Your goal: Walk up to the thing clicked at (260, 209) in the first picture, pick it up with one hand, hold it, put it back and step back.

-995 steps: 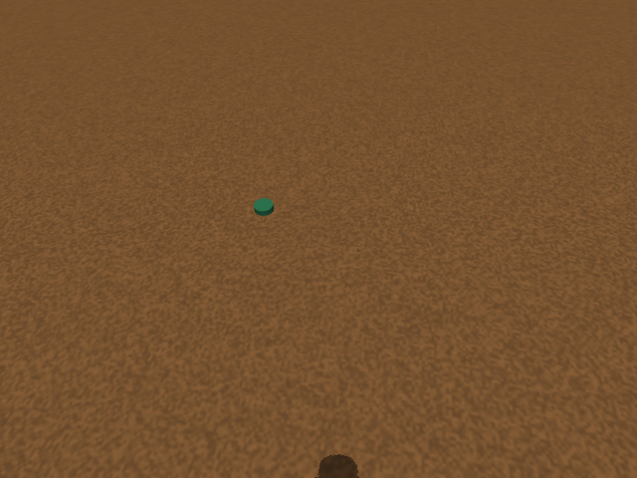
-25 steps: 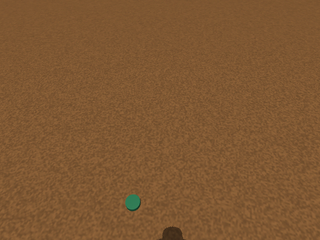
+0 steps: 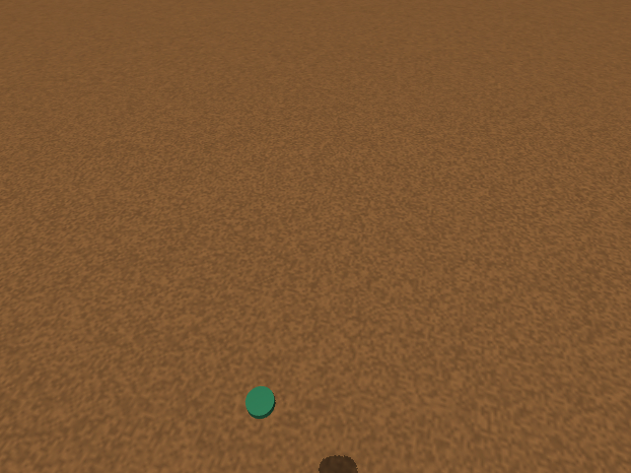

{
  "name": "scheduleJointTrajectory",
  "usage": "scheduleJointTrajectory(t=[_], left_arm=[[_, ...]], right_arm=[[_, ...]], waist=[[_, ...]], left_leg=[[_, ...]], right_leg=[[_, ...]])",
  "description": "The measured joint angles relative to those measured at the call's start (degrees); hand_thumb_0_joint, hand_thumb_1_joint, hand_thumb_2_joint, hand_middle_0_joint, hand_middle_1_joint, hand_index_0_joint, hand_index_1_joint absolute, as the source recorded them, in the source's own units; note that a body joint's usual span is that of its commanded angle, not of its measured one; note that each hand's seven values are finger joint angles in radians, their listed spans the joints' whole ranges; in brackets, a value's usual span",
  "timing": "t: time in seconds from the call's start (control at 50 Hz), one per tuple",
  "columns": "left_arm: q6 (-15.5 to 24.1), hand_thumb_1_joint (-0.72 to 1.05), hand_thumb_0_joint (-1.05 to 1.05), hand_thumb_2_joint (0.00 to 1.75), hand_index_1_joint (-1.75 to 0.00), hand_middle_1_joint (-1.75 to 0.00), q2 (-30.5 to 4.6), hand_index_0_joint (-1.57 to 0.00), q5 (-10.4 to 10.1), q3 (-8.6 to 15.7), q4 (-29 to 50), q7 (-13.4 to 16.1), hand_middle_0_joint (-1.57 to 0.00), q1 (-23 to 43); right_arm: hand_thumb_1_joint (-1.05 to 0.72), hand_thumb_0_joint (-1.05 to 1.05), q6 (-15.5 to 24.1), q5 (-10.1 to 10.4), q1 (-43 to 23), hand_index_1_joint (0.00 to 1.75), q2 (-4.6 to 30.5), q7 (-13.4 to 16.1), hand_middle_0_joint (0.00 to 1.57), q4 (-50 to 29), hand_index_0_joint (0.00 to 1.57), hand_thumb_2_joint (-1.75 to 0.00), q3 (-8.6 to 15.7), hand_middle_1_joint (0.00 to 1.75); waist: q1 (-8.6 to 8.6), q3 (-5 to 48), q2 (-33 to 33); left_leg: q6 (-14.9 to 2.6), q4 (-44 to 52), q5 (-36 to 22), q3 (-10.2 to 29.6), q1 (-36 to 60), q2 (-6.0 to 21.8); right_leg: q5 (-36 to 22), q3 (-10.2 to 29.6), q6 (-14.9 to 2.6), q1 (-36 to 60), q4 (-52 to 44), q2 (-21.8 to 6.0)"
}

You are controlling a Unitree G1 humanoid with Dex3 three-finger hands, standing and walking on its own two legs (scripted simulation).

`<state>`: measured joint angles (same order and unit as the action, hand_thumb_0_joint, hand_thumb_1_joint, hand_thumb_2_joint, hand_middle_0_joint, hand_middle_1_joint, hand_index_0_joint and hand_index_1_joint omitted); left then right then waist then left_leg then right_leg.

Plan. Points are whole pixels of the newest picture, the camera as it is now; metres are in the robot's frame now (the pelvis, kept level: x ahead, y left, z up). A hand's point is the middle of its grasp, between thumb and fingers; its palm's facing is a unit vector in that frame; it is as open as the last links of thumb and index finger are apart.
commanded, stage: stand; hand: left
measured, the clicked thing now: (260, 402) +0.50 +0.20 -0.77
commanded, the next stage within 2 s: none
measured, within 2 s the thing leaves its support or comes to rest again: neither
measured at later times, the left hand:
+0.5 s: hand out of the picture +0.07 +0.26 -0.16, palm faces -0.03 -0.94 -0.34, open 7.3 cm
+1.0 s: hand out of the picture +0.09 +0.25 -0.15, palm faces -0.03 -0.94 -0.34, open 7.3 cm
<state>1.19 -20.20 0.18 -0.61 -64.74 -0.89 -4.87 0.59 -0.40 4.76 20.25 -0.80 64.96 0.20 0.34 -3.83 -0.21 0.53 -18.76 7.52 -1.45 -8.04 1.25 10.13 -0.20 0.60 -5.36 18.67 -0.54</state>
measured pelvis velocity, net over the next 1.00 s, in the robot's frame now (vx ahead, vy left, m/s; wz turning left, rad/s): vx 0.01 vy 0.00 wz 0.00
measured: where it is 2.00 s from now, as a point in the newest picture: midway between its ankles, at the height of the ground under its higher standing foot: outside the picture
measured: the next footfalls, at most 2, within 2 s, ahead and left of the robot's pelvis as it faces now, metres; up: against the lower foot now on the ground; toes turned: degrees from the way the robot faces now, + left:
none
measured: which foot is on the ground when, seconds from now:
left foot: down 0.00-1.00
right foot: down 0.00-1.00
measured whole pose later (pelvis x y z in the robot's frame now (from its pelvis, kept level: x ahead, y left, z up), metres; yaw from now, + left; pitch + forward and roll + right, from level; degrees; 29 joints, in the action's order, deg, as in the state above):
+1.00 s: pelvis +0.01 +0.00 +0.00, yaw +0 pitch -2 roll +0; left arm 0.6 -20.2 0.3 -0.5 -64.6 -0.7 -6.3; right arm 0.6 -0.4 5.2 20.3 -0.3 65.9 -0.2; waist 0.1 -2.8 0.2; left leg 0.5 -18.1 8.1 -1.5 -7.8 1.0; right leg 11.1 -0.1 0.6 -5.4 18.8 -0.8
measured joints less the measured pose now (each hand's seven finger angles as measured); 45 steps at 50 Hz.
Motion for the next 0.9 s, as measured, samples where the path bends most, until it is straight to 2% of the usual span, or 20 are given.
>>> scheduleJointTrajectory(t=[0.28, 0.9], left_arm=[[-0.44, 0.91, 0.01, 0.89, -0.30, -0.30, -0.12, -0.21, 0.06, 0.19, -1.27, -0.07, -0.20, -1.87], [-0.53, 0.91, 0.01, 0.89, -0.30, -0.30, 0.04, -0.21, 0.10, 0.04, 0.16, 0.10, -0.20, -1.57]], right_arm=[[-0.91, 0.01, -0.02, -0.08, 0.95, 0.30, -0.24, 0.16, 0.21, 1.58, 0.20, -0.90, -0.06, 0.30], [-0.91, 0.01, 0.05, -0.08, 0.50, 0.30, 0.07, 0.43, 0.21, 1.07, 0.20, -0.90, -0.38, 0.30]], waist=[[-0.26, 0.20, 0.28], [-0.25, 1.10, 0.31]], left_leg=[[-0.27, 0.50, -0.45, -0.15, -0.30, -0.30], [-0.10, 0.37, 0.57, -0.09, 0.01, -0.30]], right_leg=[[-0.33, 0.14, 0.22, -0.45, -0.22, -0.30], [0.80, 0.10, 0.09, -0.20, 0.06, -0.30]])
